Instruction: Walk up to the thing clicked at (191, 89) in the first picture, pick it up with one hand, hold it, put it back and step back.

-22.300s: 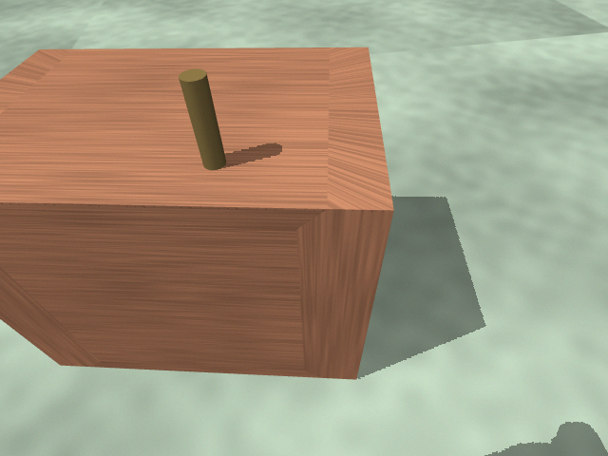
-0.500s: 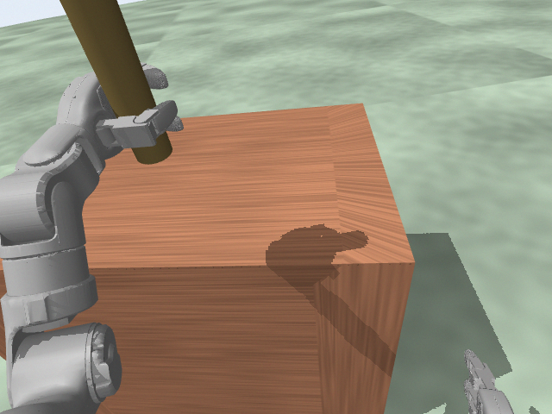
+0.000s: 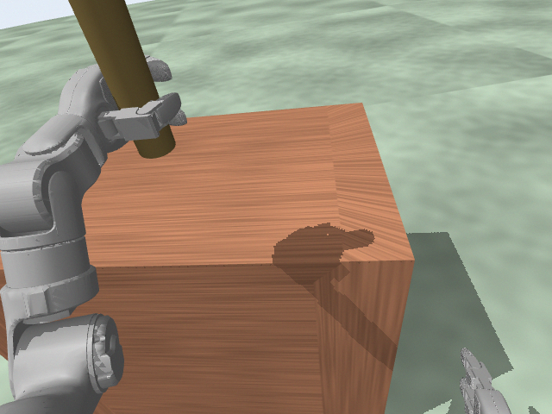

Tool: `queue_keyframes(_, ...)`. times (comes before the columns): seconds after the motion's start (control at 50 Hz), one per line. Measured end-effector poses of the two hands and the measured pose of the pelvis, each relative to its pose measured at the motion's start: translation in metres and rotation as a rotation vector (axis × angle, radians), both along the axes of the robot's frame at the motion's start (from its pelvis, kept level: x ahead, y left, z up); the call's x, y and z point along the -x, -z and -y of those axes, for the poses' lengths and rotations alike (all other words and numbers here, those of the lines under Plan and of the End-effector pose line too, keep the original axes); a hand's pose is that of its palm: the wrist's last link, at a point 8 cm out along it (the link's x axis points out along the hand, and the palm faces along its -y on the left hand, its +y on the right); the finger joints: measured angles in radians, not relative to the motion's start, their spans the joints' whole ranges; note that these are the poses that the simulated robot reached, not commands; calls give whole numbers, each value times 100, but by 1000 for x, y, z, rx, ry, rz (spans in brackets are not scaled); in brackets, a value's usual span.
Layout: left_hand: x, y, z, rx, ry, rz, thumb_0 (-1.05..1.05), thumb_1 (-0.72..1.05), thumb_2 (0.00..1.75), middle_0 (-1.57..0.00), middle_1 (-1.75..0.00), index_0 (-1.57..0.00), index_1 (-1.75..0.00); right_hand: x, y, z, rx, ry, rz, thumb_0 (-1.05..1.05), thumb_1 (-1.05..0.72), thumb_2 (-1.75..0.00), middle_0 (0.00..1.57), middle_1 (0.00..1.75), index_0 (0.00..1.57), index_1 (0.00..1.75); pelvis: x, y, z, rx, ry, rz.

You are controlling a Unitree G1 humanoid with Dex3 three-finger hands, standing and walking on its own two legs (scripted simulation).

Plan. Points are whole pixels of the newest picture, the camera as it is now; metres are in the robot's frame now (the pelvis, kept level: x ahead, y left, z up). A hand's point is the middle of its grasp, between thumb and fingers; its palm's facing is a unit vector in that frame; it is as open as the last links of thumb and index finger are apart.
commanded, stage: hold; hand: left
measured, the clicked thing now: (128, 76) +0.34 +0.15 +0.39
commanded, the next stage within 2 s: crouch in 1.68 s
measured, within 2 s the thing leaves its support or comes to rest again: neither
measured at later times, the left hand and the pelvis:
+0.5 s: hand (150, 112) +0.34 +0.14 +0.35, palm faces -0.03 -1.00 -0.04, open 5.9 cm; pelvis +0.00 +0.00 +0.00, yaw +0 degrees
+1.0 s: hand (147, 107) +0.34 +0.14 +0.35, palm faces -0.03 -1.00 -0.04, open 5.9 cm; pelvis +0.00 +0.00 +0.00, yaw +0 degrees
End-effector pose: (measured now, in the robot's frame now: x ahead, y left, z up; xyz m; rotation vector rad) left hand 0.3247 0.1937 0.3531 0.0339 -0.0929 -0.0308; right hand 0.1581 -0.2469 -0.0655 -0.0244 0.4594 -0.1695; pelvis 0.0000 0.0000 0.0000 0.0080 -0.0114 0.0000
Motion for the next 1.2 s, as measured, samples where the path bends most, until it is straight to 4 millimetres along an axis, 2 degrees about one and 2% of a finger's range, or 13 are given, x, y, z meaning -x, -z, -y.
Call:
queue_keyframes(0.1,2,-3,-4,-3,-11,17,-3,7,115,-96,-111,-96,-116,1,0,2,4,12,-3,-1,54,-6,5,5,6,5,1,0,0,0,1,0)
queue_keyframes(0.28,8,5,-3,-16,6,4,-3,7,115,-96,-111,-96,-116,-2,-1,2,10,4,8,-1,54,-6,5,5,5,5,0,1,0,2,-2,0)
queue_keyframes(0.42,4,1,-3,0,0,7,-3,7,114,-96,-111,-96,-116,-7,-4,2,12,8,26,-1,54,-6,5,5,6,5,0,1,0,0,-2,0)
queue_keyframes(0.56,2,8,0,-7,5,-9,-3,7,114,-96,-111,-96,-116,-2,-4,0,8,4,29,-1,54,-6,5,5,6,5,-1,1,0,0,-1,-4)
queue_keyframes(0.8,0,-13,-5,-7,-20,28,-3,7,114,-96,-111,-96,-116,1,-1,3,13,20,17,-1,54,-6,5,5,5,5,1,2,-1,0,4,-4)
queue_keyframes(1.08,2,5,-3,-1,-2,-23,-3,7,114,-96,-111,-96,-116,0,-4,-1,5,-2,34,-1,53,-6,5,5,6,5,3,1,1,-2,2,-2)
queue_keyframes(1.2,2,4,-5,3,-14,-2,-3,7,114,-96,-111,-96,-116,3,-3,2,16,11,24,-1,53,-6,5,5,6,5,3,2,1,-2,0,0)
